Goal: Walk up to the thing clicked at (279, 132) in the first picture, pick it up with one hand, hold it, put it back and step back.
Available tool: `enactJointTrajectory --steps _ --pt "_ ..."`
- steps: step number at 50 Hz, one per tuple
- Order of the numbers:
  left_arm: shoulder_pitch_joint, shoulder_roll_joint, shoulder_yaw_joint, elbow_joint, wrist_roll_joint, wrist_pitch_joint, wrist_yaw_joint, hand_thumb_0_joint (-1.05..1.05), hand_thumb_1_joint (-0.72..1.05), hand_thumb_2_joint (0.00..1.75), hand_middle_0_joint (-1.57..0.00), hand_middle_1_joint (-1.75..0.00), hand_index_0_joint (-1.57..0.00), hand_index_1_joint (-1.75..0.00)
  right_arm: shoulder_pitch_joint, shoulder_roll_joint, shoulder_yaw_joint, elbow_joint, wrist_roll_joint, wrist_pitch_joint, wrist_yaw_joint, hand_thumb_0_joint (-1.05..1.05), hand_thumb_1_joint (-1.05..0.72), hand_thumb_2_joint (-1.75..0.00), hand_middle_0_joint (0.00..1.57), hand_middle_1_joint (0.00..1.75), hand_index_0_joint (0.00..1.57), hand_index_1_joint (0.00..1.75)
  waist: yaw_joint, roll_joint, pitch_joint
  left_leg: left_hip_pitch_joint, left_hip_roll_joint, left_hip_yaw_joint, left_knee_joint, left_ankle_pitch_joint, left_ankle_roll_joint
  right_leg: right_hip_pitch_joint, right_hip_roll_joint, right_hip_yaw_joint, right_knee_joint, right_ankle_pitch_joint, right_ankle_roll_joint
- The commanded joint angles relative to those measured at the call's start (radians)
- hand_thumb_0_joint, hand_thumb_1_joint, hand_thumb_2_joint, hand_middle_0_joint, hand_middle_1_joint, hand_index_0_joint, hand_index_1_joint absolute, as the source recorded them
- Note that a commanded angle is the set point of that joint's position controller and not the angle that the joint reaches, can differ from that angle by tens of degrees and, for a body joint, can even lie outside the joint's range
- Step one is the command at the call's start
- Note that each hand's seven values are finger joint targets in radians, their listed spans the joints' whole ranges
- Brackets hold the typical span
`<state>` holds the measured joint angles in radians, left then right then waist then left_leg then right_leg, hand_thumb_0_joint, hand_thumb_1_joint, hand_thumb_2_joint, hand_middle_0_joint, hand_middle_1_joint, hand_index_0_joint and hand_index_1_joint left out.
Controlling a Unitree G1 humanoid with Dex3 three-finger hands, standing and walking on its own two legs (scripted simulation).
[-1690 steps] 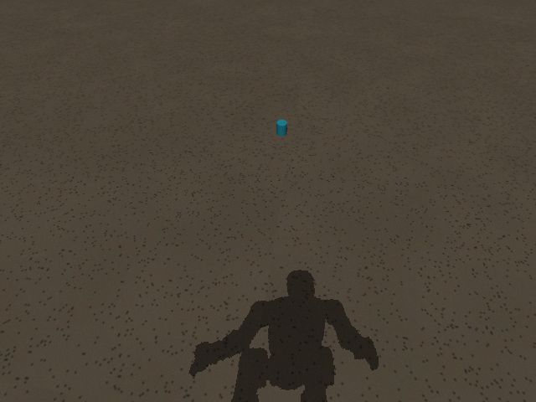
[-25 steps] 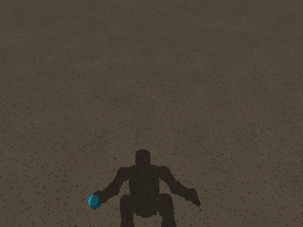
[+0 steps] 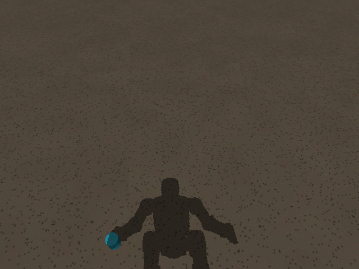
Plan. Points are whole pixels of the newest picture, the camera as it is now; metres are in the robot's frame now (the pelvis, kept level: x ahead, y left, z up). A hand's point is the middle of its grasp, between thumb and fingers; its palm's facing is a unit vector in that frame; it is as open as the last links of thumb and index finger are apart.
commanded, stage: stand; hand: left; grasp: from above
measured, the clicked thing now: (113, 241) +0.38 +0.33 -0.74
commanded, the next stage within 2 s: rise first in 0.28 s
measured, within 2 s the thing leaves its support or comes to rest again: neither
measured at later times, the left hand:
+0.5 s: hand out of the picture +0.11 +0.25 -0.16, palm faces +0.04 -0.94 -0.33, open 7.7 cm
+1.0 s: hand out of the picture +0.13 +0.27 -0.23, palm faces -0.12 -0.89 -0.43, open 14.0 cm
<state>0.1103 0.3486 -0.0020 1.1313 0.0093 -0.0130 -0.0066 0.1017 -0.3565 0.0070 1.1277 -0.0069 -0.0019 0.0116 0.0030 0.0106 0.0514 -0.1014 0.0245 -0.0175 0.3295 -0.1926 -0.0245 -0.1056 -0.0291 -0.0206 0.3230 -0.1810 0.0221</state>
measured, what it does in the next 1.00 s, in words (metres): lowers itself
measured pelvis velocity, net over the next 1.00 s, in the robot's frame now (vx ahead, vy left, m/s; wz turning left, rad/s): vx -0.02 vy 0.01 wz -0.02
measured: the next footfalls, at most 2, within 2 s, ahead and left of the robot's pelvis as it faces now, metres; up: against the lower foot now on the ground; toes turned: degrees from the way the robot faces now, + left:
none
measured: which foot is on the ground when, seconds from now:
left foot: down 0.00-1.00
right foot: down 0.00-1.00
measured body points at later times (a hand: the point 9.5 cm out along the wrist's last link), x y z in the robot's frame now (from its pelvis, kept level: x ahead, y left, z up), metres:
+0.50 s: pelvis -0.01 +0.00 -0.01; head +0.02 +0.00 +0.44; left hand +0.10 +0.30 -0.13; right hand +0.08 -0.29 -0.13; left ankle -0.01 +0.14 -0.75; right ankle +0.00 -0.13 -0.75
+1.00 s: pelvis -0.02 +0.01 -0.09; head +0.08 +0.03 +0.35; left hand +0.13 +0.32 -0.20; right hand +0.13 -0.25 -0.19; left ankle -0.01 +0.14 -0.75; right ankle +0.00 -0.13 -0.75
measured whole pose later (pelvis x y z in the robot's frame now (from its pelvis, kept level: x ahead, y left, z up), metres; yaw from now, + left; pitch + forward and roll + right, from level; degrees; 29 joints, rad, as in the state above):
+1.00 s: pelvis -0.02 +0.01 -0.09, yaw -1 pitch +16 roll -1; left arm 0.15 0.33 0.17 0.66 0.22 0.11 -0.01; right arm 0.21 -0.24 -0.05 0.62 0.01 -0.10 -0.01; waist -0.02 0.00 -0.08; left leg -0.85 0.03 -0.02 1.09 -0.51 -0.01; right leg -0.85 -0.03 0.00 1.05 -0.48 0.04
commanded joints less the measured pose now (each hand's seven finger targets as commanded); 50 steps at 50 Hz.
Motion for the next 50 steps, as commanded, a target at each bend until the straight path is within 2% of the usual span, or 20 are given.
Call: enactJointTrajectory --steps 1,18,19,20,21,22,23,24,25,27,29,31,33,35,37,38,39,41,45,50 --pt "-0.036 0.219 0.045 -0.055 0.002 -0.019 0.014 0.0 0.9 0.9 -0.2 -0.3 -0.2 -0.3 -0.043 -0.212 -0.042 -0.06 0.0 -0.024 -0.019 0.0 -0.9 -0.9 0.2 0.3 0.2 0.3 0.0 -0.008 -0.09 0.01 0.108 -0.069 -0.04 0.177 0.045 0.026 -0.111 0.081 -0.047 0.172 -0.035" --pt "-0.024 0.216 0.043 -0.055 0.0 -0.015 0.013 0.0 0.9 0.9 -0.2 -0.3 -0.2 -0.3 -0.032 -0.212 -0.041 -0.06 -0.001 -0.027 -0.021 0.0 -0.9 -0.9 0.2 0.3 0.2 0.3 0.002 -0.007 -0.065 -0.007 0.106 -0.073 -0.058 0.158 0.041 0.014 -0.105 0.079 -0.049 0.128 -0.034" --pt "-0.027 0.215 0.042 -0.055 0.001 -0.016 0.013 0.0 0.83 0.98 -0.27 -0.37 -0.24 -0.38 -0.037 -0.21 -0.042 -0.062 0.0 -0.026 -0.02 0.0 -0.92 -0.91 0.2 0.3 0.2 0.3 0.001 -0.011 -0.061 -0.003 0.106 -0.075 -0.057 0.149 0.04 0.008 -0.103 0.076 -0.05 0.113 -0.033" --pt "-0.377 0.05 0.043 -0.406 -0.054 -0.112 0.027 0.0 0.75 1.03 -0.24 -0.43 -0.17 -0.46 -0.017 -0.044 0.001 -0.35 0.064 -0.077 -0.041 0.0 -0.95 -0.92 0.2 0.3 0.2 0.3 -0.124 -0.005 0.003 -0.118 -0.03 0.063 0.015 -0.009 0.034 -0.217 0.023 0.002 0.011 0.038 -0.022" --pt "-0.483 0.096 0.06 -0.348 -0.051 -0.105 0.035 0.0 0.67 0.99 -0.24 -0.5 -0.18 -0.54 0.035 -0.069 -0.005 -0.29 0.065 -0.077 -0.051 0.0 -0.91 -0.9 0.2 0.3 0.2 0.3 -0.097 -0.014 -0.029 -0.122 -0.036 0.061 0.032 -0.039 0.037 -0.174 0.02 -0.01 0.021 -0.001 -0.022" --pt "-0.3 0.15 0.109 -0.145 -0.037 -0.059 0.042 0.0 0.59 0.99 -0.21 -0.57 -0.16 -0.62 0.071 -0.098 -0.016 -0.272 0.061 -0.066 -0.055 0.0 -0.9 -0.9 0.2 0.3 0.2 0.3 -0.079 -0.053 -0.004 -0.166 -0.044 0.062 0.052 -0.068 0.04 -0.192 0.029 -0.02 0.026 -0.05 -0.028" --pt "-0.243 0.186 0.135 -0.1 -0.022 -0.047 0.027 0.0 0.51 0.94 -0.21 -0.64 -0.17 -0.67 0.073 -0.103 -0.032 -0.301 0.061 -0.058 -0.053 0.0 -0.87 -0.89 0.2 0.3 0.2 0.3 -0.046 -0.075 -0.018 -0.201 -0.033 0.06 0.094 -0.044 0.038 -0.207 0.035 -0.028 0.064 -0.05 -0.029" --pt "-0.267 0.217 0.145 -0.11 -0.002 -0.043 0.02 0.0 0.43 0.95 -0.15 -0.72 -0.14 -0.74 0.09 -0.105 -0.047 -0.321 0.054 -0.059 -0.059 0.0 -0.86 -0.89 0.2 0.3 0.2 0.3 -0.043 -0.066 -0.08 -0.21 -0.036 0.057 0.124 -0.014 0.039 -0.207 0.033 -0.024 0.095 -0.023 -0.03" --pt "-0.298 0.264 0.178 -0.14 0.012 -0.053 0.012 0.0 0.35 0.94 -0.14 -0.8 -0.14 -0.8 0.107 -0.102 -0.062 -0.331 0.049 -0.065 -0.065 0.0 -0.86 -0.89 0.2 0.3 0.2 0.3 -0.031 -0.043 -0.151 -0.212 -0.038 0.054 0.15 0.01 0.036 -0.201 0.028 -0.015 0.129 0.013 -0.029" --pt "-0.186 0.242 0.198 -0.066 0.062 -0.034 -0.013 0.0 0.19 0.96 -0.08 -0.93 -0.1 -0.91 0.132 -0.091 -0.079 -0.367 0.029 -0.073 -0.056 0.0 -0.87 -0.89 0.2 0.3 0.2 0.3 -0.027 -0.046 -0.232 -0.28 -0.044 0.046 0.232 0.047 0.034 -0.218 0.023 -0.011 0.215 0.062 -0.029" --pt "-0.074 0.248 0.239 -0.088 0.102 -0.017 -0.026 0.0 0.03 1.0 -0.04 -1.02 -0.06 -1.0 0.137 -0.08 -0.097 -0.409 0.019 -0.076 -0.043 0.0 -0.9 -0.9 0.2 0.3 0.2 0.3 0.031 0.019 -0.312 -0.32 -0.054 0.048 0.287 0.087 0.024 -0.207 0.023 -0.005 0.274 0.08 -0.037" --pt "-0.113 0.217 0.221 -0.175 0.121 0.007 -0.021 0.0 -0.13 1.01 -0.03 -1.06 -0.04 -1.04 0.124 -0.069 -0.097 -0.461 0.02 -0.077 -0.04 0.0 -0.88 -0.89 0.2 0.3 0.2 0.3 0.027 0.06 -0.32 -0.323 -0.052 0.049 0.299 0.065 0.017 -0.249 0.03 -0.004 0.293 0.046 -0.041" --pt "-0.085 0.176 0.199 -0.168 0.146 0.051 -0.016 0.0 -0.29 1.04 -0.03 -1.06 -0.03 -1.05 0.102 -0.065 -0.095 -0.503 0.026 -0.078 -0.035 0.0 -0.88 -0.9 0.2 0.3 0.2 0.3 0.017 0.043 -0.254 -0.386 -0.045 0.038 0.317 0.02 0.015 -0.311 0.035 -0.014 0.309 -0.008 -0.043" --pt "-0.109 0.2 0.206 -0.242 0.162 0.081 -0.011 0.0 -0.45 1.06 -0.05 -1.04 -0.04 -1.05 0.085 -0.066 -0.099 -0.546 0.032 -0.082 -0.029 0.0 -0.89 -0.9 0.2 0.3 0.2 0.3 0.012 0.008 -0.248 -0.443 -0.039 0.029 0.353 -0.035 0.02 -0.36 0.038 -0.018 0.331 -0.066 -0.041" --pt "-0.089 0.178 0.206 -0.294 0.161 0.1 -0.004 0.0 -0.56 1.06 -0.06 -1.02 -0.04 -1.04 0.09 -0.059 -0.1 -0.575 0.031 -0.092 -0.023 0.0 -0.87 -0.89 0.2 0.3 0.2 0.3 0.003 -0.009 -0.25 -0.487 -0.035 0.028 0.387 -0.088 0.023 -0.409 0.042 -0.021 0.368 -0.122 -0.038" --pt "-0.076 0.164 0.2 -0.303 0.169 0.106 -0.002 0.0 -0.56 1.04 -0.06 -1.03 -0.05 -1.04 0.09 -0.053 -0.099 -0.58 0.031 -0.099 -0.023 0.0 -0.88 -0.89 0.2 0.3 0.2 0.3 0.001 -0.008 -0.244 -0.517 -0.034 0.027 0.414 -0.11 0.025 -0.45 0.042 -0.022 0.396 -0.142 -0.038" --pt "-0.106 0.147 0.188 -0.343 0.172 0.105 -0.001 0.0 -0.6 1.04 -0.07 -1.03 -0.06 -1.05 0.098 -0.052 -0.103 -0.588 0.029 -0.108 -0.023 0.0 -0.89 -0.9 0.2 0.3 0.2 0.3 -0.017 -0.014 -0.256 -0.532 -0.03 0.025 0.442 -0.121 0.025 -0.493 0.043 -0.02 0.425 -0.151 -0.038" --pt "-0.114 0.188 0.229 -0.44 0.185 0.09 0.008 0.0 -0.59 1.04 -0.06 -1.02 -0.04 -1.04 0.113 -0.049 -0.111 -0.602 0.023 -0.124 -0.025 0.0 -0.86 -0.89 0.2 0.3 0.2 0.3 -0.014 0.01 -0.319 -0.55 -0.022 0.016 0.494 -0.103 0.025 -0.525 0.044 -0.022 0.49 -0.132 -0.038" --pt "-0.025 0.193 0.241 -0.578 0.205 0.081 0.014 0.0 -0.59 1.04 -0.06 -1.04 -0.04 -1.05 0.124 -0.042 -0.114 -0.624 0.018 -0.148 -0.034 0.0 -0.88 -0.89 0.2 0.3 0.2 0.3 -0.015 0.058 -0.403 -0.559 -0.011 0.011 0.571 -0.02 0.018 -0.58 0.04 -0.018 0.593 -0.074 -0.042" --pt "0.064 0.185 0.243 -0.677 0.229 0.119 0.014 0.0 -0.59 1.04 -0.06 -1.03 -0.04 -1.05 0.117 -0.043 -0.115 -0.646 0.012 -0.16 -0.042 0.0 -0.89 -0.9 0.2 0.3 0.2 0.3 -0.021 0.066 -0.426 -0.588 -0.002 -0.009 0.623 0.008 0.017 -0.644 0.039 -0.018 0.653 -0.063 -0.043"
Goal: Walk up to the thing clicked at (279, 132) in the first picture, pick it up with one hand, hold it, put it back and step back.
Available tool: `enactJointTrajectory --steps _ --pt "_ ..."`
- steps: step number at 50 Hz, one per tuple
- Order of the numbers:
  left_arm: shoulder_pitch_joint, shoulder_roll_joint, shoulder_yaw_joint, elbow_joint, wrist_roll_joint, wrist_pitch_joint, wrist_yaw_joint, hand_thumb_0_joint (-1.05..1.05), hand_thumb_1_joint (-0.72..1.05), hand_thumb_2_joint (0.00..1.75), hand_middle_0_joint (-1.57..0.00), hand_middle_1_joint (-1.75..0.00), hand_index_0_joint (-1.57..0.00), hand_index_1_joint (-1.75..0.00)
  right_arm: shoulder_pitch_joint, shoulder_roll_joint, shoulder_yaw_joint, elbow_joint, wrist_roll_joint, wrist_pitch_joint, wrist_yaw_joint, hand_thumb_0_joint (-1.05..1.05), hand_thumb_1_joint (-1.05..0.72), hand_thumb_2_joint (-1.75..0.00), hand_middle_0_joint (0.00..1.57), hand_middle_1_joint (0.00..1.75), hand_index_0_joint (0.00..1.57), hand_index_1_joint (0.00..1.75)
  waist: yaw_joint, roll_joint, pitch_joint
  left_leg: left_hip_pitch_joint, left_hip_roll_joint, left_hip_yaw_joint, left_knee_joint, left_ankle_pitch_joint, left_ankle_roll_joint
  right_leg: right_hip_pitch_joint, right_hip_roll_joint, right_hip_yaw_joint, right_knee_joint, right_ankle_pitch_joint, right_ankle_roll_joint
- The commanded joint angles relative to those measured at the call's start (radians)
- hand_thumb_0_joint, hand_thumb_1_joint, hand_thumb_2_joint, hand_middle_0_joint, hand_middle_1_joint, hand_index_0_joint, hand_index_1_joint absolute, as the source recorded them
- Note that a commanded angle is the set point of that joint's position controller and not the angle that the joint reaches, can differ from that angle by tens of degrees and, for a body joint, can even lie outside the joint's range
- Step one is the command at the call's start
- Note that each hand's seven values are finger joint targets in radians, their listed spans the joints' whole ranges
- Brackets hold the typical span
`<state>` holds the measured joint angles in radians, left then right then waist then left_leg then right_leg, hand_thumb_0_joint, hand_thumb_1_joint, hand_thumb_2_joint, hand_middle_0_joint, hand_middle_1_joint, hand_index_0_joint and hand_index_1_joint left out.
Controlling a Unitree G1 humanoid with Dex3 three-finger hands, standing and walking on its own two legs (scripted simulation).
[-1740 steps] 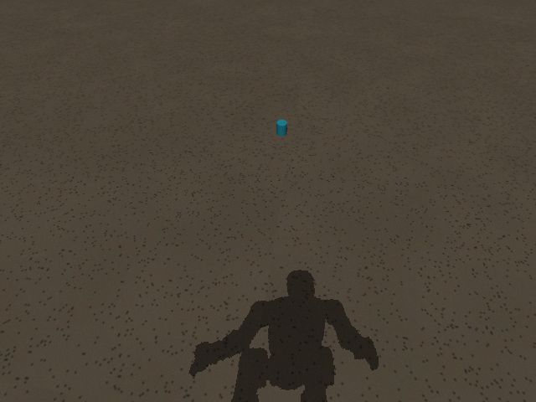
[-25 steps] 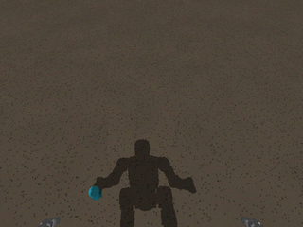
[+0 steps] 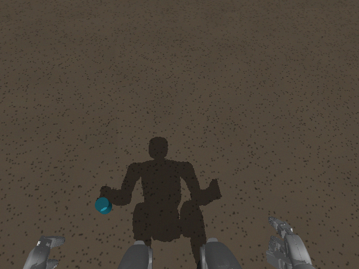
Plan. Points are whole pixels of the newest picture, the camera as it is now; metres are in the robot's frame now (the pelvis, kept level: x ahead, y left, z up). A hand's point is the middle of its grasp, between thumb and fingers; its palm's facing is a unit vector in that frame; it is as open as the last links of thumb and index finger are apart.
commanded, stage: rise first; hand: left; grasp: from above
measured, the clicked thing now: (103, 205) +0.40 +0.33 -0.66
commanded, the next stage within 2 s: none
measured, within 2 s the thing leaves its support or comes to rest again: neither
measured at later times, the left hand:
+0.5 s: hand (63, 265) +0.15 +0.30 -0.25, palm faces -0.33 -0.73 -0.60, open 14.1 cm
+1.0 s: hand (73, 232) +0.25 +0.36 -0.42, palm faces -0.49 -0.28 -0.83, open 14.0 cm
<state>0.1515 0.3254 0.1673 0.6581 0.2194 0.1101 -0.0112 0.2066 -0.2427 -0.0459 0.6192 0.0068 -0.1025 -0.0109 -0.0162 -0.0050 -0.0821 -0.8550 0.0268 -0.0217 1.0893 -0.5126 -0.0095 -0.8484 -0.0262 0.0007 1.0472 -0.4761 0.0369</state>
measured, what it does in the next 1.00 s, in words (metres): lowers itself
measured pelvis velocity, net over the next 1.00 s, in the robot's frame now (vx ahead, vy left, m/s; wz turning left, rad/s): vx -0.09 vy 0.00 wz -0.06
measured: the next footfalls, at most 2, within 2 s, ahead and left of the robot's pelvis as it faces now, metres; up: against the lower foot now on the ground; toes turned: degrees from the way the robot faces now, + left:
none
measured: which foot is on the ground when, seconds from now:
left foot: down 0.00-1.00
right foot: down 0.00-1.00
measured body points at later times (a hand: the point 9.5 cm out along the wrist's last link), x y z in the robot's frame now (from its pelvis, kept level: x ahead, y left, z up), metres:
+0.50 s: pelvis -0.02 -0.01 -0.11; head +0.13 +0.01 +0.31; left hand +0.17 +0.34 -0.21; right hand +0.19 -0.26 -0.20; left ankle +0.01 +0.12 -0.66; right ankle +0.02 -0.15 -0.66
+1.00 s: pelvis -0.09 +0.00 -0.31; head +0.12 +0.04 +0.09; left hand +0.28 +0.37 -0.38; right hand +0.04 -0.28 -0.44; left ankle +0.00 +0.12 -0.66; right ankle +0.01 -0.15 -0.66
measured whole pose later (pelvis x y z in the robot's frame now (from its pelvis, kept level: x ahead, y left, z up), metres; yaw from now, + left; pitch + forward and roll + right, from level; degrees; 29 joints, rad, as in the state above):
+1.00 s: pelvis -0.09 +0.00 -0.31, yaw -4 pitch +31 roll -6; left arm -0.45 0.76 0.30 0.97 0.93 -0.41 0.04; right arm 0.09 -0.29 -0.03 0.73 -0.05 -0.06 0.08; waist -0.03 -0.01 -0.07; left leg -2.10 0.00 -0.12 2.23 -0.68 -0.02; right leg -2.06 0.00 -0.03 2.14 -0.63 0.05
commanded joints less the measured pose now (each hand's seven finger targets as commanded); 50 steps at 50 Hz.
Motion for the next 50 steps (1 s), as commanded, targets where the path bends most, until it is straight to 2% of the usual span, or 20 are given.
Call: enactJointTrajectory --steps 1,2,6,7,13,15,16,18,22,24,29,31,33,34,39,42,44,47,48,50 --pt "0.042 0.207 0.071 -0.226 0.021 0.004 0.017 0.0 -0.61 1.03 -0.07 -1.03 -0.05 -1.05 0.01 -0.154 -0.06 -0.139 -0.003 -0.062 -0.021 0.0 -0.91 -0.9 0.2 0.3 0.2 0.3 0.001 0.1 -0.296 0.158 -0.004 -0.003 -0.122 0.333 0.002 0.088 0.033 -0.038 -0.059 0.234 -0.058" --pt "0.054 0.202 0.066 -0.242 0.025 0.011 0.017 0.0 -0.59 1.02 -0.07 -1.03 -0.05 -1.05 0.004 -0.151 -0.058 -0.146 -0.003 -0.065 -0.021 0.0 -0.91 -0.9 0.2 0.3 0.2 0.3 -0.01 0.098 -0.305 0.15 -0.004 -0.002 -0.105 0.34 0.004 0.074 0.034 -0.039 -0.05 0.241 -0.059" --pt "0.103 0.184 0.057 -0.259 0.041 0.038 0.012 0.0 -0.58 1.0 -0.07 -1.05 -0.07 -1.05 -0.008 -0.15 -0.05 -0.163 -0.005 -0.074 -0.015 0.0 -0.91 -0.9 0.2 0.3 0.2 0.3 -0.008 0.076 -0.298 0.081 -0.005 -0.016 -0.058 0.331 0.004 0.024 0.032 -0.045 0.004 0.227 -0.059" --pt "0.113 0.193 0.065 -0.264 0.05 0.042 0.012 0.0 -0.56 0.99 -0.07 -1.05 -0.07 -1.05 -0.01 -0.153 -0.052 -0.164 -0.006 -0.077 -0.013 0.0 -0.9 -0.9 0.2 0.3 0.2 0.3 0.003 0.087 -0.302 0.071 -0.003 -0.02 -0.045 0.338 0.003 -0.001 0.031 -0.048 0.025 0.22 -0.06" --pt "0.157 0.208 0.079 -0.329 0.079 0.037 0.006 0.0 -0.53 0.97 -0.06 -1.06 -0.07 -1.05 -0.034 -0.143 -0.05 -0.2 -0.004 -0.089 0.001 0.0 -0.89 -0.9 0.2 0.3 0.2 0.3 0.009 0.075 -0.342 -0.042 -0.022 0.001 0.063 0.291 0.014 -0.067 0.031 -0.04 0.098 0.209 -0.061" --pt "0.101 0.235 0.082 -0.337 0.098 0.021 0.004 0.0 -0.53 0.97 -0.06 -1.06 -0.07 -1.06 -0.043 -0.151 -0.051 -0.197 -0.004 -0.094 0.006 0.0 -0.9 -0.9 0.2 0.3 0.2 0.3 -0.006 0.081 -0.347 -0.084 -0.021 -0.007 0.107 0.294 0.013 -0.127 0.032 -0.041 0.148 0.205 -0.061" --pt "0.051 0.254 0.091 -0.306 0.119 0.007 0.008 0.0 -0.52 0.97 -0.06 -1.06 -0.06 -1.06 -0.049 -0.154 -0.053 -0.193 -0.003 -0.097 0.009 0.0 -0.89 -0.9 0.2 0.3 0.2 0.3 -0.017 0.067 -0.33 -0.133 -0.023 -0.007 0.135 0.246 0.017 -0.17 0.03 -0.038 0.169 0.175 -0.061" --pt "-0.002 0.291 0.114 -0.241 0.157 -0.036 0.008 0.0 -0.51 0.97 -0.05 -1.05 -0.05 -1.05 -0.064 -0.16 -0.055 -0.176 -0.006 -0.104 0.012 0.0 -0.87 -0.89 0.2 0.3 0.2 0.3 -0.011 0.07 -0.319 -0.211 -0.024 -0.011 0.194 0.206 0.017 -0.255 0.028 -0.033 0.237 0.133 -0.063" --pt "-0.115 0.344 0.12 -0.181 0.239 -0.162 0.001 0.0 -0.5 0.98 -0.05 -1.07 -0.05 -1.06 -0.075 -0.176 -0.066 -0.15 -0.011 -0.116 0.02 0.0 -0.87 -0.89 0.2 0.3 0.2 0.3 -0.01 0.08 -0.393 -0.343 -0.032 -0.009 0.319 0.132 0.019 -0.393 0.026 -0.021 0.363 0.079 -0.061" --pt "-0.139 0.384 0.133 -0.169 0.279 -0.226 -0.006 0.0 -0.49 0.96 -0.05 -1.08 -0.06 -1.07 -0.082 -0.189 -0.074 -0.139 -0.014 -0.119 0.022 0.0 -0.87 -0.89 0.2 0.3 0.2 0.3 0.01 0.097 -0.444 -0.389 -0.032 -0.006 0.373 0.104 0.018 -0.45 0.026 -0.014 0.419 0.058 -0.061" --pt "-0.271 0.502 0.177 -0.099 0.386 -0.348 0.006 0.0 -0.53 0.99 -0.06 -1.08 -0.06 -1.08 -0.071 -0.214 -0.075 -0.092 -0.02 -0.103 0.035 0.0 -0.89 -0.9 0.2 0.3 0.2 0.3 0.024 0.098 -0.585 -0.49 -0.034 0.001 0.558 0.182 0.025 -0.557 0.027 -0.018 0.574 0.12 -0.057" --pt "-0.326 0.561 0.212 -0.069 0.427 -0.374 0.024 0.0 -0.55 0.98 -0.07 -1.08 -0.07 -1.07 -0.061 -0.226 -0.079 -0.074 -0.024 -0.09 0.041 0.0 -0.9 -0.9 0.2 0.3 0.2 0.3 0.036 0.096 -0.635 -0.52 -0.036 0.003 0.612 0.212 0.025 -0.577 0.027 -0.02 0.621 0.141 -0.057" --pt "-0.39 0.573 0.204 -0.039 0.46 -0.396 0.035 0.0 -0.56 0.99 -0.07 -1.07 -0.07 -1.07 -0.053 -0.227 -0.084 -0.057 -0.028 -0.076 0.049 0.0 -0.9 -0.9 0.2 0.3 0.2 0.3 0.037 0.078 -0.663 -0.558 -0.034 0.009 0.668 0.213 0.031 -0.604 0.029 -0.021 0.649 0.142 -0.054" --pt "-0.42 0.584 0.209 0.008 0.478 -0.403 0.041 0.0 -0.55 0.99 -0.07 -1.07 -0.07 -1.06 -0.046 -0.232 -0.086 -0.048 -0.031 -0.069 0.053 0.0 -0.89 -0.9 0.2 0.3 0.2 0.3 0.028 0.058 -0.672 -0.591 -0.035 0.005 0.684 0.191 0.031 -0.619 0.032 -0.029 0.666 0.123 -0.054" --pt "-0.56 0.708 0.251 0.078 0.58 -0.438 0.051 0.0 -0.52 1.03 -0.05 -1.04 -0.04 -1.05 -0.033 -0.253 -0.087 -0.013 -0.041 -0.033 0.061 0.0 -0.84 -0.89 0.2 0.3 0.2 0.3 0.045 0.065 -0.723 -0.683 -0.033 0.0 0.748 0.082 0.031 -0.7 0.035 -0.056 0.748 0.025 -0.057" --pt "-0.651 0.754 0.251 0.103 0.629 -0.47 0.059 0.0 -0.5 1.02 -0.04 -1.04 -0.04 -1.03 -0.022 -0.257 -0.082 0.006 -0.046 -0.017 0.063 0.0 -0.84 -0.88 0.2 0.3 0.2 0.3 0.038 0.089 -0.719 -0.733 -0.035 0.005 0.788 0.011 0.033 -0.759 0.038 -0.066 0.785 -0.039 -0.057" --pt "-0.706 0.755 0.236 0.12 0.652 -0.497 0.068 0.0 -0.49 1.02 -0.04 -1.04 -0.05 -1.03 -0.015 -0.257 -0.075 0.017 -0.05 -0.007 0.066 0.0 -0.84 -0.88 0.2 0.3 0.2 0.3 0.019 0.088 -0.691 -0.767 -0.034 0.001 0.81 -0.04 0.036 -0.805 0.041 -0.077 0.803 -0.083 -0.055" --pt "-0.774 0.792 0.23 0.179 0.69 -0.541 0.088 0.0 -0.5 1.03 -0.04 -1.01 -0.04 -1.0 -0.029 -0.259 -0.062 0.026 -0.057 0.008 0.073 0.0 -0.85 -0.89 0.2 0.3 0.2 0.3 0.007 0.103 -0.596 -0.85 -0.034 -0.017 0.822 -0.191 0.044 -0.91 0.047 -0.094 0.831 -0.205 -0.054" --pt "-0.796 0.82 0.238 0.194 0.708 -0.556 0.097 0.0 -0.51 1.04 -0.05 -0.99 -0.04 -1.0 -0.028 -0.263 -0.057 0.032 -0.06 0.013 0.077 0.0 -0.85 -0.89 0.2 0.3 0.2 0.3 0.01 0.126 -0.581 -0.86 -0.033 -0.027 0.819 -0.222 0.043 -0.934 0.049 -0.101 0.849 -0.223 -0.054" --pt "-0.818 0.815 0.226 0.218 0.736 -0.582 0.116 0.0 -0.51 1.03 -0.05 -0.99 -0.04 -0.99 -0.027 -0.266 -0.052 0.04 -0.068 0.02 0.084 0.0 -0.86 -0.89 0.2 0.3 0.2 0.3 0.009 0.176 -0.576 -0.839 -0.031 -0.045 0.819 -0.242 0.037 -0.984 0.047 -0.114 0.889 -0.22 -0.057"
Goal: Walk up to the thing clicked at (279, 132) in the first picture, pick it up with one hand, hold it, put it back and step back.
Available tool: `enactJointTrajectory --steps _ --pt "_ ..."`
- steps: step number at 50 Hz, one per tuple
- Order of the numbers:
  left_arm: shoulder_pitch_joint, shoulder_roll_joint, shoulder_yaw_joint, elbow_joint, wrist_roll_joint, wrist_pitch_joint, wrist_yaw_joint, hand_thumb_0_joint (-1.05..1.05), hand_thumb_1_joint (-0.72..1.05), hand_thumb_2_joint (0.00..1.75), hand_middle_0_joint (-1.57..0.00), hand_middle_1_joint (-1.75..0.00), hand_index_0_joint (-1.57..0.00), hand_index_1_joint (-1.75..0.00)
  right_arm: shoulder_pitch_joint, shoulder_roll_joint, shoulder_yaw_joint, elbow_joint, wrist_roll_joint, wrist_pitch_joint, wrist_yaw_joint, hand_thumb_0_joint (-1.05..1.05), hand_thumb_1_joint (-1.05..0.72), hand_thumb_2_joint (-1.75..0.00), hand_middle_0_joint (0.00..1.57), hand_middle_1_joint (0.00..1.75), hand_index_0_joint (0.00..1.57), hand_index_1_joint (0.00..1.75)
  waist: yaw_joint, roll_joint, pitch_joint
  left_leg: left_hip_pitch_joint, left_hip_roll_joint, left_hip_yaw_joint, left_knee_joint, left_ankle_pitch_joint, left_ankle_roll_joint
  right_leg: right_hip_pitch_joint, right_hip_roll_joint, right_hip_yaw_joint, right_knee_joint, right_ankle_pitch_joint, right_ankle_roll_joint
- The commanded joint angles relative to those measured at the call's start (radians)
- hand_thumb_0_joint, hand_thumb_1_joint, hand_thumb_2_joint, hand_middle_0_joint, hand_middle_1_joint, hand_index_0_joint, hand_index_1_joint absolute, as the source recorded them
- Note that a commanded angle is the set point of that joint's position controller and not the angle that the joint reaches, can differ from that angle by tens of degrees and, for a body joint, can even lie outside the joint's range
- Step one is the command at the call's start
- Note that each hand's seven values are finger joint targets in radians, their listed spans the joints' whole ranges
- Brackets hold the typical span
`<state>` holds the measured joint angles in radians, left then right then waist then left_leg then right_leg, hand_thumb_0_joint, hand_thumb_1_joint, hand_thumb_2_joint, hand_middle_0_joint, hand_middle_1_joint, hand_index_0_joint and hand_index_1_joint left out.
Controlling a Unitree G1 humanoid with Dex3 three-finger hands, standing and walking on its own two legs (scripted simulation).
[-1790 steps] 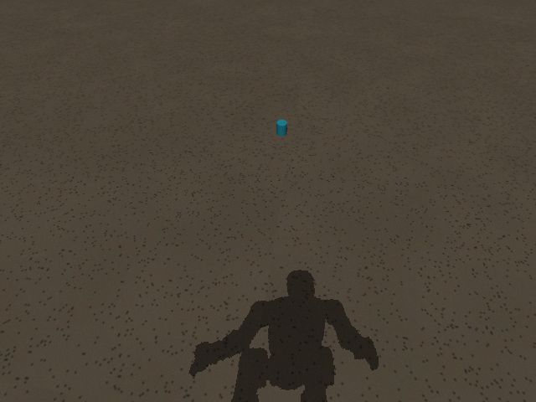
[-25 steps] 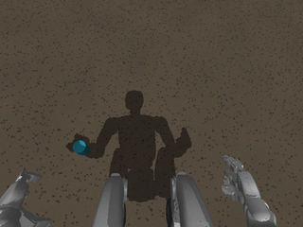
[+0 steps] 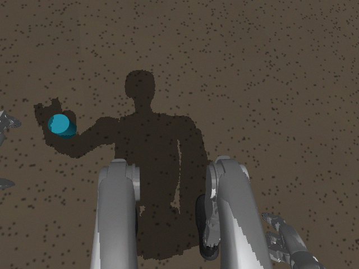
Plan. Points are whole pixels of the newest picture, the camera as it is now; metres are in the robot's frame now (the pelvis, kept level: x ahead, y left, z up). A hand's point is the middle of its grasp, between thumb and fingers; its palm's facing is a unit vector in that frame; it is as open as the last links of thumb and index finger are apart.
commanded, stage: rise first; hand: left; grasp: from above
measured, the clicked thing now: (63, 126) +0.46 +0.36 -0.35
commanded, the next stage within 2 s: approach in 1.18 s
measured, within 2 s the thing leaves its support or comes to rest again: neither
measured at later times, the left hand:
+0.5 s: hand (18, 141) +0.38 +0.39 -0.19, palm faces -0.46 -0.11 -0.88, open 14.0 cm
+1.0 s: hand (30, 134) +0.40 +0.39 -0.23, palm faces -0.44 -0.10 -0.89, open 14.1 cm
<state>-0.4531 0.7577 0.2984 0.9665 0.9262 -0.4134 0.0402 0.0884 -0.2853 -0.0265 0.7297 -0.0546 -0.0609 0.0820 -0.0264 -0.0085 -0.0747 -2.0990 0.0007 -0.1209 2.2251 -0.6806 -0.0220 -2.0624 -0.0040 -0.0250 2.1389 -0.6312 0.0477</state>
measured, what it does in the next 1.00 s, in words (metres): lowers itself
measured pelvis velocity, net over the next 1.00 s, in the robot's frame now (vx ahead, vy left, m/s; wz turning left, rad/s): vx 0.02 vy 0.01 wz -0.04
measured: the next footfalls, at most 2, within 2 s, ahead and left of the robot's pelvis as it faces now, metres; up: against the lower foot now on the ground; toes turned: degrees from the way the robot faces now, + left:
none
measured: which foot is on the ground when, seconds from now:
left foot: down 0.00-1.00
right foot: down 0.00-1.00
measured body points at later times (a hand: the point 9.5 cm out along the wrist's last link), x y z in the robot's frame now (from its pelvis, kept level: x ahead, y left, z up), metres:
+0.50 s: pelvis +0.01 +0.01 -0.05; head +0.23 +0.09 +0.34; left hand +0.40 +0.40 -0.14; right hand +0.13 -0.27 -0.16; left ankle +0.09 +0.13 -0.36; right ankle +0.11 -0.14 -0.36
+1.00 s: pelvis +0.02 +0.01 -0.08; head +0.25 +0.08 +0.30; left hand +0.42 +0.39 -0.18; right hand +0.11 -0.28 -0.19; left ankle +0.09 +0.13 -0.36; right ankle +0.11 -0.14 -0.36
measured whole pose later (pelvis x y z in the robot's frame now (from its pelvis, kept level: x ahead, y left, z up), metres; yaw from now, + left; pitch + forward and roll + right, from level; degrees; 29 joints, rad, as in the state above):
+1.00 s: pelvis +0.02 +0.01 -0.08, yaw -2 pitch +32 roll -9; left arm -0.75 0.92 0.31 1.38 1.35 -0.50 0.41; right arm 0.05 -0.27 0.01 0.79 -0.18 0.04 0.15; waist -0.14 -0.04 -0.03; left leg -2.32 -0.03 -0.16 2.49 -0.73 -0.02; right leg -2.26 0.00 -0.04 2.37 -0.68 0.07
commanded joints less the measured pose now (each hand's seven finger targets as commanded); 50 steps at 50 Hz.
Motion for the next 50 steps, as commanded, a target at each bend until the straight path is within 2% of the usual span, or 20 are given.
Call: enactJointTrajectory --steps 1,2,5,8,14,16,20,23,25,27,30,31,33,35,38,44,45,46,47,50 --pt "-0.242 0.386 0.079 -0.091 0.043 -0.071 0.077 0.0 -0.51 1.03 -0.05 -0.98 -0.04 -0.98 0.093 -0.228 -0.071 -0.07 -0.01 -0.019 -0.005 0.0 -0.86 -0.89 0.2 0.3 0.2 0.3 0.007 0.193 -0.58 0.396 -0.007 0.047 -0.314 -0.089 0.049 0.213 0.025 -0.095 -0.19 -0.067 -0.068" --pt "-0.248 0.397 0.088 -0.076 0.059 -0.08 0.092 0.0 -0.51 1.02 -0.05 -0.98 -0.05 -0.98 0.1 -0.231 -0.068 -0.059 -0.013 -0.016 -0.003 0.0 -0.86 -0.89 0.2 0.3 0.2 0.3 0.013 0.2 -0.581 0.41 -0.007 0.042 -0.308 -0.069 0.046 0.203 0.023 -0.099 -0.176 -0.052 -0.069" --pt "-0.304 0.437 0.095 -0.048 0.11 -0.094 0.142 0.0 -0.5 1.02 -0.05 -0.97 -0.05 -0.97 0.1 -0.242 -0.066 -0.045 -0.025 -0.004 0.005 0.0 -0.87 -0.89 0.2 0.3 0.2 0.3 0.002 0.22 -0.579 0.401 -0.013 0.047 -0.274 -0.048 0.045 0.158 0.02 -0.103 -0.154 -0.036 -0.071" --pt "-0.321 0.42 0.077 -0.007 0.159 -0.092 0.19 0.0 -0.51 1.02 -0.06 -0.95 -0.05 -0.95 0.111 -0.245 -0.064 -0.022 -0.036 0.011 0.014 0.0 -0.87 -0.89 0.2 0.3 0.2 0.3 -0.006 0.254 -0.609 0.445 -0.016 0.042 -0.243 0.043 0.037 0.129 0.015 -0.108 -0.116 0.033 -0.073" --pt "-0.381 0.415 0.037 0.098 0.248 -0.064 0.256 0.0 -0.51 1.01 -0.07 -0.93 -0.06 -0.94 0.118 -0.248 -0.066 -0.014 -0.049 0.045 0.03 0.0 -0.88 -0.89 0.2 0.3 0.2 0.3 -0.031 0.254 -0.593 0.417 -0.029 0.04 -0.211 0.069 0.037 0.082 0.012 -0.114 -0.085 0.048 -0.076" --pt "-0.406 0.429 0.043 0.097 0.27 -0.057 0.273 0.0 -0.49 0.99 -0.08 -0.93 -0.07 -0.93 0.124 -0.255 -0.073 -0.006 -0.056 0.056 0.034 0.0 -0.88 -0.89 0.2 0.3 0.2 0.3 -0.028 0.277 -0.617 0.459 -0.025 0.029 -0.204 0.111 0.031 0.069 0.006 -0.116 -0.064 0.073 -0.073" --pt "-0.448 0.417 0.022 0.128 0.302 -0.058 0.294 0.0 -0.47 0.96 -0.09 -0.92 -0.09 -0.92 0.127 -0.253 -0.074 0.001 -0.068 0.07 0.042 0.0 -0.89 -0.9 0.2 0.3 0.2 0.3 -0.051 0.28 -0.615 0.463 -0.024 0.025 -0.176 0.148 0.029 0.049 0.005 -0.115 -0.042 0.092 -0.073" --pt "-0.458 0.458 0.045 0.158 0.33 -0.067 0.313 0.0 -0.46 0.96 -0.11 -0.9 -0.11 -0.9 0.129 -0.246 -0.069 0.004 -0.078 0.078 0.046 0.0 -0.89 -0.9 0.2 0.3 0.2 0.3 -0.053 0.242 -0.635 0.416 -0.032 0.049 -0.132 0.168 0.042 0.09 0.014 -0.106 -0.044 0.108 -0.074" --pt "-0.478 0.446 0.033 0.174 0.341 -0.076 0.322 0.0 -0.46 0.95 -0.12 -0.9 -0.11 -0.91 0.124 -0.241 -0.063 0.01 -0.087 0.082 0.048 0.0 -0.89 -0.9 0.2 0.3 0.2 0.3 -0.065 0.251 -0.616 0.403 -0.03 0.052 -0.118 0.17 0.045 0.079 0.013 -0.102 -0.036 0.105 -0.071" --pt "-0.486 0.474 0.041 0.203 0.367 -0.086 0.335 0.0 -0.47 0.96 -0.11 -0.91 -0.11 -0.91 0.121 -0.241 -0.06 0.014 -0.09 0.085 0.047 0.0 -0.89 -0.9 0.2 0.3 0.2 0.3 -0.067 0.237 -0.618 0.373 -0.034 0.06 -0.097 0.169 0.051 0.084 0.02 -0.102 -0.031 0.11 -0.073" --pt "-0.478 0.476 0.048 0.223 0.376 -0.099 0.353 0.0 -0.47 0.95 -0.12 -0.91 -0.11 -0.91 0.115 -0.242 -0.055 0.017 -0.1 0.09 0.048 0.0 -0.89 -0.9 0.2 0.3 0.2 0.3 -0.064 0.249 -0.613 0.376 -0.032 0.056 -0.093 0.17 0.051 0.065 0.019 -0.099 -0.015 0.101 -0.072" --pt "-0.48 0.476 0.037 0.239 0.389 -0.102 0.355 0.0 -0.48 0.96 -0.1 -0.93 -0.1 -0.93 0.116 -0.238 -0.051 0.02 -0.104 0.091 0.047 0.0 -0.89 -0.9 0.2 0.3 0.2 0.3 -0.071 0.253 -0.61 0.365 -0.035 0.062 -0.083 0.171 0.053 0.072 0.023 -0.103 -0.017 0.106 -0.073" --pt "-0.493 0.489 0.05 0.245 0.388 -0.107 0.366 0.0 -0.49 0.97 -0.1 -0.94 -0.09 -0.94 0.115 -0.242 -0.052 0.023 -0.107 0.093 0.048 0.0 -0.89 -0.9 0.2 0.3 0.2 0.3 -0.071 0.25 -0.615 0.365 -0.034 0.059 -0.078 0.169 0.053 0.062 0.022 -0.102 -0.008 0.102 -0.072" --pt "-0.507 0.483 0.046 0.265 0.384 -0.106 0.378 0.0 -0.5 0.98 -0.09 -0.96 -0.09 -0.96 0.108 -0.242 -0.048 0.022 -0.112 0.091 0.049 0.0 -0.89 -0.9 0.2 0.3 0.2 0.3 -0.079 0.263 -0.596 0.357 -0.031 0.053 -0.075 0.148 0.051 0.038 0.022 -0.107 0.002 0.087 -0.072" --pt "-0.521 0.505 0.053 0.273 0.395 -0.105 0.391 0.0 -0.51 0.99 -0.08 -0.97 -0.07 -0.97 0.115 -0.245 -0.046 0.027 -0.118 0.09 0.049 0.0 -0.89 -0.9 0.2 0.3 0.2 0.3 -0.087 0.249 -0.607 0.34 -0.033 0.06 -0.054 0.15 0.055 0.057 0.024 -0.109 0.004 0.095 -0.07" --pt "-0.507 0.526 0.072 0.28 0.394 -0.091 0.408 0.0 -0.53 1.01 -0.06 -0.99 -0.06 -0.99 0.123 -0.246 -0.042 0.037 -0.128 0.088 0.048 0.0 -0.89 -0.9 0.2 0.3 0.2 0.3 -0.079 0.262 -0.631 0.345 -0.034 0.065 -0.035 0.171 0.057 0.069 0.027 -0.109 0.013 0.114 -0.067" --pt "-0.498 0.515 0.062 0.284 0.396 -0.087 0.404 0.0 -0.53 1.01 -0.06 -1.0 -0.06 -1.0 0.128 -0.244 -0.039 0.041 -0.129 0.089 0.049 0.0 -0.89 -0.9 0.2 0.3 0.2 0.3 -0.083 0.266 -0.634 0.35 -0.033 0.06 -0.037 0.181 0.056 0.069 0.027 -0.11 0.018 0.119 -0.068" --pt "-0.518 0.522 0.069 0.268 0.385 -0.089 0.408 0.0 -0.53 1.01 -0.06 -0.99 -0.06 -0.99 0.117 -0.25 -0.047 0.04 -0.125 0.089 0.048 0.0 -0.89 -0.9 0.2 0.3 0.2 0.3 -0.08 0.264 -0.633 0.347 -0.032 0.059 -0.041 0.178 0.053 0.051 0.026 -0.115 0.027 0.119 -0.067" --pt "-0.502 0.525 0.068 0.278 0.393 -0.086 0.408 0.0 -0.54 1.01 -0.06 -0.99 -0.06 -1.0 0.12 -0.246 -0.041 0.041 -0.13 0.09 0.049 0.0 -0.89 -0.9 0.2 0.3 0.2 0.3 -0.079 0.278 -0.64 0.357 -0.032 0.057 -0.037 0.189 0.054 0.055 0.029 -0.115 0.028 0.125 -0.07" --pt "-0.496 0.515 0.071 0.285 0.386 -0.083 0.415 0.0 -0.53 1.01 -0.06 -1.0 -0.06 -1.0 0.125 -0.249 -0.039 0.044 -0.13 0.093 0.05 0.0 -0.89 -0.9 0.2 0.3 0.2 0.3 -0.083 0.262 -0.637 0.343 -0.034 0.058 -0.028 0.206 0.055 0.063 0.029 -0.117 0.032 0.141 -0.067"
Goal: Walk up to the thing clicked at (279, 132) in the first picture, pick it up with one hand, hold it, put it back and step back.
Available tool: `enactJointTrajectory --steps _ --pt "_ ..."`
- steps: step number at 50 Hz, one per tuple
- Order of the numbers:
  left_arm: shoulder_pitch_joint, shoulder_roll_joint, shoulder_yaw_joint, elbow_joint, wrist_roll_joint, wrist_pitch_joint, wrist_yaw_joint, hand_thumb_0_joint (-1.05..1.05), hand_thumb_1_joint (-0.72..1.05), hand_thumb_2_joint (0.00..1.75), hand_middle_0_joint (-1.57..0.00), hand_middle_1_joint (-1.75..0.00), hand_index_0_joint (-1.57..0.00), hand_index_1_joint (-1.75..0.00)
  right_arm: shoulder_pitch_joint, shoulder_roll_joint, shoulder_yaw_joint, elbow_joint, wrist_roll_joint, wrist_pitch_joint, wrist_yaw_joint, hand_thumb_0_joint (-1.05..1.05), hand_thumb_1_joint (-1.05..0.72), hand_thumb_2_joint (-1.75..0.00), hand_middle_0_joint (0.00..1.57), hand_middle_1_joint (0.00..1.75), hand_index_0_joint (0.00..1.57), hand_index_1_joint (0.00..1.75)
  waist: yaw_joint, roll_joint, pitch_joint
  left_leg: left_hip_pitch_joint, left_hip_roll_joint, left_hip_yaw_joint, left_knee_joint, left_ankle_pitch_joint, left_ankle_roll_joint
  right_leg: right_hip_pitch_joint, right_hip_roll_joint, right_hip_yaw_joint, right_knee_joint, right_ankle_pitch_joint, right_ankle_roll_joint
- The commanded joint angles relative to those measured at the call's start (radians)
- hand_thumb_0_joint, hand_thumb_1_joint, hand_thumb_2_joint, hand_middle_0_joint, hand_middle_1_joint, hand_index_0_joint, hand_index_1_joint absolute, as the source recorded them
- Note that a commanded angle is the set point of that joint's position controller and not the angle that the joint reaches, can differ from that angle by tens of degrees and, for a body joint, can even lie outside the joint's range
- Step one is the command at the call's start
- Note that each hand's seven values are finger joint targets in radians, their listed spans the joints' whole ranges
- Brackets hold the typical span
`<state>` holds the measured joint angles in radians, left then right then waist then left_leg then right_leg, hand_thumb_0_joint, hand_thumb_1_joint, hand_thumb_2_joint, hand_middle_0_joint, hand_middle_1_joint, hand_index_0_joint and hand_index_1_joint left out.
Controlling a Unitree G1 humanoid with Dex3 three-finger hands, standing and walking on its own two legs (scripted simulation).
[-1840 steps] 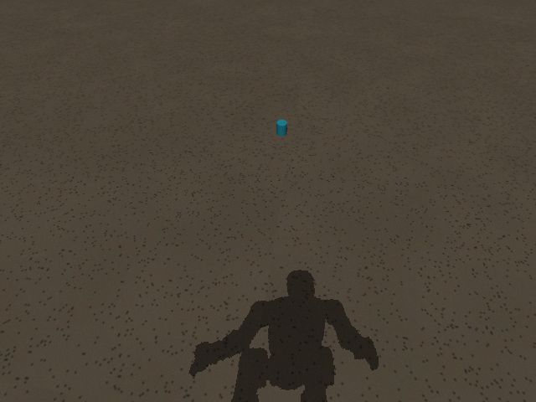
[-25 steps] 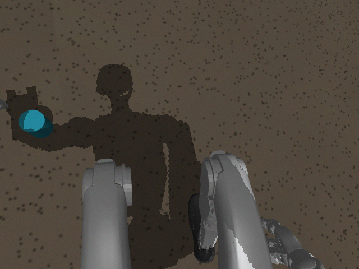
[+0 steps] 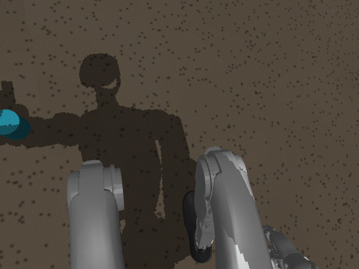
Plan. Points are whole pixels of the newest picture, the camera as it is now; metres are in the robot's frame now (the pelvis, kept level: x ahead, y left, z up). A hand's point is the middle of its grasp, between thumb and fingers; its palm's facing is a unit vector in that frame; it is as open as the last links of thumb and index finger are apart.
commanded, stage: rise first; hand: left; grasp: from above
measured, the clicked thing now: (11, 125) +0.43 +0.37 -0.28
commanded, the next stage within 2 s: approach in 0.18 s
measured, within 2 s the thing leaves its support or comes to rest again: neither
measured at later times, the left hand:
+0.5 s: hand out of the picture +0.39 +0.38 -0.17, palm faces -0.44 -0.10 -0.89, open 14.0 cm
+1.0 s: hand out of the picture +0.42 +0.35 -0.15, palm faces -0.54 -0.10 -0.83, open 13.9 cm
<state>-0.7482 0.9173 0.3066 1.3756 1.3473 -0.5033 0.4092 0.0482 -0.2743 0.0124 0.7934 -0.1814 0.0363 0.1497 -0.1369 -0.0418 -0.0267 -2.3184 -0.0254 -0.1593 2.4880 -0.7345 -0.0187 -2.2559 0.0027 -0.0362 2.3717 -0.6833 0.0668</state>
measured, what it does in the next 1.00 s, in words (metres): stands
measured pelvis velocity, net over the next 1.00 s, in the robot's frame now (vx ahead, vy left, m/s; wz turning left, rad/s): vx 0.00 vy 0.00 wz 0.01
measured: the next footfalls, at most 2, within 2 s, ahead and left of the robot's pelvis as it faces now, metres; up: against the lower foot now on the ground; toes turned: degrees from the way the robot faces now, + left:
none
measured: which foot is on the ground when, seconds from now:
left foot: down 0.00-1.00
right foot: down 0.00-1.00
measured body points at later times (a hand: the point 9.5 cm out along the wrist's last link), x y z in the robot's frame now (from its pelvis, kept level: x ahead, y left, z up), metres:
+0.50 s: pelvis +0.00 +0.00 -0.01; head +0.23 +0.10 +0.37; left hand +0.41 +0.38 -0.12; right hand +0.11 -0.28 -0.11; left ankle +0.06 +0.12 -0.28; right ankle +0.10 -0.14 -0.28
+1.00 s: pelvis +0.00 +0.00 +0.02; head +0.25 +0.06 +0.39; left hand +0.44 +0.36 -0.10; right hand +0.04 -0.28 -0.09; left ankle +0.06 +0.12 -0.28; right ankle +0.10 -0.14 -0.28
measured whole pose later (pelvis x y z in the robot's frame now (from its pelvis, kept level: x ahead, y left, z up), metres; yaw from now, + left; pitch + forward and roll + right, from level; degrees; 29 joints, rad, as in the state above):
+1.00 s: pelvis +0.00 +0.00 +0.02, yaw +1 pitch +34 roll -8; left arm -0.88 0.87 0.18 1.44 1.20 -0.24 0.27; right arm 0.14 -0.31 0.09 0.73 -0.11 0.00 0.15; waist -0.24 0.02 0.00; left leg -2.29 -0.02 -0.14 2.40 -0.72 -0.01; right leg -2.23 0.00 -0.03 2.30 -0.67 0.08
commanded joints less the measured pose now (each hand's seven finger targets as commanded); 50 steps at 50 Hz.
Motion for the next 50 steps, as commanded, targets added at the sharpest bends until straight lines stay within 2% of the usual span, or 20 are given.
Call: enactJointTrajectory --steps 1,5,6,8,10,13,14,15,19,24,27,32,33,37,39,40,42,46,49,50 --pt "-0.2 0.356 0.058 -0.121 -0.036 0.01 0.046 0.0 -0.53 1.0 -0.06 -1.01 -0.06 -1.0 0.16 -0.257 -0.076 -0.02 -0.006 -0.005 -0.018 0.0 -0.89 -0.9 0.2 0.3 0.2 0.3 0.029 0.307 -0.675 0.558 -0.009 0.101 -0.288 0.256 0.053 0.256 0.022 -0.103 -0.203 0.192 -0.086" --pt "-0.22 0.362 0.054 -0.124 -0.035 0.012 0.043 0.0 -0.52 1.0 -0.06 -1.01 -0.06 -1.01 0.159 -0.259 -0.077 -0.018 -0.005 -0.003 -0.015 0.0 -0.89 -0.9 0.2 0.3 0.2 0.3 0.018 0.303 -0.666 0.541 -0.009 0.098 -0.284 0.26 0.052 0.258 0.024 -0.108 -0.198 0.202 -0.087" --pt "-0.2 0.357 0.057 -0.107 -0.037 0.015 0.043 0.0 -0.54 1.01 -0.06 -1.01 -0.06 -1.01 0.159 -0.259 -0.074 -0.018 -0.005 -0.004 -0.015 0.0 -0.89 -0.9 0.2 0.3 0.2 0.3 0.028 0.295 -0.663 0.545 -0.009 0.099 -0.284 0.253 0.051 0.256 0.025 -0.106 -0.203 0.193 -0.091" --pt "-0.204 0.34 0.041 -0.106 -0.036 0.012 0.041 0.0 -0.52 1.0 -0.06 -1.02 -0.06 -1.01 0.161 -0.262 -0.072 -0.019 -0.006 -0.005 -0.013 0.0 -0.89 -0.9 0.2 0.3 0.2 0.3 0.014 0.312 -0.658 0.562 -0.007 0.093 -0.287 0.261 0.048 0.245 0.024 -0.112 -0.197 0.195 -0.089" --pt "-0.205 0.36 0.06 -0.109 -0.033 0.01 0.049 0.0 -0.52 0.99 -0.06 -1.02 -0.07 -1.01 0.165 -0.265 -0.07 -0.015 -0.012 -0.004 -0.013 0.0 -0.89 -0.9 0.2 0.3 0.2 0.3 0.019 0.311 -0.673 0.566 -0.007 0.094 -0.279 0.281 0.05 0.26 0.024 -0.111 -0.192 0.211 -0.085" --pt "-0.226 0.348 0.049 -0.104 -0.037 0.007 0.047 0.0 -0.52 1.0 -0.06 -1.02 -0.07 -1.02 0.162 -0.268 -0.071 -0.017 -0.012 -0.005 -0.009 0.0 -0.89 -0.9 0.2 0.3 0.2 0.3 0.001 0.313 -0.655 0.562 -0.005 0.085 -0.283 0.274 0.05 0.243 0.023 -0.116 -0.19 0.204 -0.084" --pt "-0.232 0.351 0.042 -0.098 -0.032 0.005 0.048 0.0 -0.6 1.08 -0.07 -0.97 -0.03 -1.01 0.152 -0.265 -0.07 -0.017 -0.009 -0.005 -0.01 0.0 -0.9 -0.9 0.2 0.3 0.2 0.3 0.006 0.323 -0.648 0.561 -0.005 0.089 -0.282 0.259 0.048 0.234 0.025 -0.117 -0.191 0.191 -0.087" --pt "-0.228 0.34 0.034 -0.082 -0.031 0.005 0.049 0.0 -0.52 1.0 -0.06 -1.03 -0.07 -1.02 0.154 -0.264 -0.068 -0.014 -0.009 -0.007 -0.009 0.0 -0.89 -0.89 0.2 0.3 0.2 0.3 0.002 0.32 -0.635 0.557 -0.004 0.088 -0.28 0.254 0.047 0.228 0.026 -0.118 -0.191 0.187 -0.088" --pt "-0.318 0.296 -0.012 -0.08 -0.021 0.001 0.061 0.0 -0.51 0.98 -0.06 -1.04 -0.08 -1.03 0.164 -0.267 -0.066 -0.004 -0.015 -0.014 -0.009 0.0 -0.9 -0.89 0.2 0.3 0.2 0.3 -0.046 0.311 -0.624 0.546 -0.001 0.084 -0.26 0.241 0.05 0.216 0.027 -0.121 -0.192 0.192 -0.082" --pt "-0.421 0.204 -0.104 -0.079 -0.001 0.022 0.109 0.0 -0.5 0.96 -0.06 -1.07 -0.09 -1.05 0.194 -0.272 -0.064 0.0 -0.015 -0.037 -0.011 0.0 -0.9 -0.89 0.2 0.3 0.2 0.3 -0.101 0.35 -0.632 0.565 0.005 0.078 -0.266 0.204 0.048 0.189 0.029 -0.137 -0.196 0.177 -0.077" --pt "-0.431 0.223 -0.089 -0.119 0.008 0.072 0.151 0.0 -0.52 0.97 -0.06 -1.08 -0.08 -1.06 0.21 -0.28 -0.068 -0.011 -0.008 -0.048 -0.014 0.0 -0.9 -0.9 0.2 0.3 0.2 0.3 -0.083 0.412 -0.693 0.613 0.006 0.083 -0.295 0.231 0.04 0.204 0.026 -0.145 -0.186 0.202 -0.071" --pt "-0.438 0.22 -0.06 -0.124 -0.012 0.225 0.184 0.0 -0.54 0.99 -0.06 -1.06 -0.07 -1.05 0.209 -0.271 -0.075 -0.048 0.023 -0.054 -0.013 0.0 -0.91 -0.9 0.2 0.3 0.2 0.3 -0.057 0.481 -0.74 0.649 0.006 0.098 -0.347 0.263 0.026 0.201 0.014 -0.13 -0.182 0.24 -0.081" --pt "-0.444 0.218 -0.056 -0.113 -0.021 0.255 0.179 0.0 -0.53 0.98 -0.06 -1.06 -0.08 -1.05 0.209 -0.269 -0.075 -0.051 0.03 -0.052 -0.012 0.0 -0.91 -0.9 0.2 0.3 0.2 0.3 -0.052 0.473 -0.748 0.634 0.006 0.1 -0.357 0.262 0.027 0.204 0.012 -0.126 -0.184 0.243 -0.083" --pt "-0.451 0.19 -0.116 -0.005 -0.028 0.348 0.101 0.0 -0.54 0.99 -0.07 -1.06 -0.08 -1.05 0.238 -0.258 -0.049 -0.058 0.057 -0.053 -0.012 0.0 -0.91 -0.9 0.2 0.3 0.2 0.3 -0.078 0.369 -0.67 0.534 -0.008 0.123 -0.347 0.234 0.051 0.26 0.017 -0.103 -0.25 0.241 -0.095" --pt "-0.414 0.206 -0.123 0.01 -0.057 0.363 0.057 0.0 -0.54 0.99 -0.07 -1.05 -0.08 -1.04 0.242 -0.262 -0.041 -0.072 0.061 -0.058 -0.013 0.0 -0.91 -0.9 0.2 0.3 0.2 0.3 -0.076 0.301 -0.662 0.473 -0.014 0.128 -0.334 0.22 0.067 0.32 0.016 -0.09 -0.27 0.239 -0.095" --pt "-0.367 0.185 -0.135 0.03 -0.077 0.367 0.027 0.0 -0.54 0.98 -0.07 -1.06 -0.09 -1.05 0.251 -0.256 -0.032 -0.077 0.066 -0.06 -0.012 0.0 -0.91 -0.9 0.2 0.3 0.2 0.3 -0.072 0.263 -0.639 0.468 -0.017 0.124 -0.341 0.223 0.069 0.344 0.012 -0.088 -0.28 0.239 -0.092" --pt "-0.332 0.222 -0.12 0.029 -0.114 0.36 -0.025 0.0 -0.53 0.98 -0.08 -1.06 -0.09 -1.04 0.247 -0.264 -0.025 -0.089 0.073 -0.062 -0.012 0.0 -0.91 -0.9 0.2 0.3 0.2 0.3 -0.072 0.211 -0.621 0.422 -0.021 0.124 -0.34 0.22 0.076 0.399 0.012 -0.083 -0.289 0.239 -0.085" --pt "-0.257 0.282 -0.099 0.005 -0.152 0.306 -0.118 0.0 -0.49 0.95 -0.11 -1.05 -0.13 -1.03 0.242 -0.273 -0.003 -0.101 0.075 -0.05 -0.014 0.0 -0.91 -0.9 0.2 0.3 0.2 0.3 -0.067 0.156 -0.636 0.385 -0.024 0.132 -0.316 0.255 0.078 0.49 0.012 -0.074 -0.292 0.269 -0.072" --pt "-0.232 0.287 -0.068 -0.022 -0.191 0.215 -0.141 0.0 -0.48 0.93 -0.12 -1.03 -0.14 -1.01 0.235 -0.279 0.01 -0.095 0.061 -0.04 -0.017 0.0 -0.91 -0.9 0.2 0.3 0.2 0.3 -0.06 0.158 -0.633 0.396 -0.022 0.124 -0.307 0.262 0.066 0.483 0.015 -0.085 -0.285 0.257 -0.076" --pt "-0.217 0.298 -0.06 -0.031 -0.189 0.183 -0.145 0.0 -0.49 0.94 -0.12 -1.04 -0.14 -1.02 0.234 -0.279 0.012 -0.093 0.054 -0.037 -0.017 0.0 -0.91 -0.9 0.2 0.3 0.2 0.3 -0.058 0.171 -0.632 0.411 -0.019 0.122 -0.305 0.266 0.063 0.488 0.018 -0.087 -0.283 0.258 -0.074"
